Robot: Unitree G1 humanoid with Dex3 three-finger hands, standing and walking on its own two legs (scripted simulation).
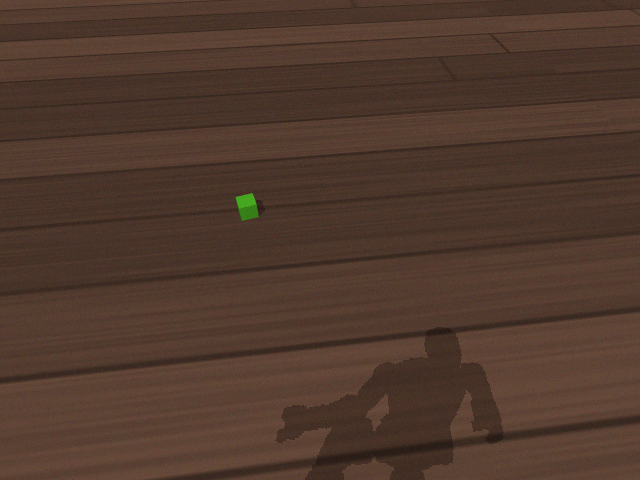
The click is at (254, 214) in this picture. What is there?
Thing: cube
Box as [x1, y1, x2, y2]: [235, 193, 258, 220]
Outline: 252,193 235,197 242,220 258,216 256,204
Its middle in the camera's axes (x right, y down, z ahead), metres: -0.31 -0.13 +1.73
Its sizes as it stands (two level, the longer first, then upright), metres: 0.078 0.078 0.078
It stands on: the floor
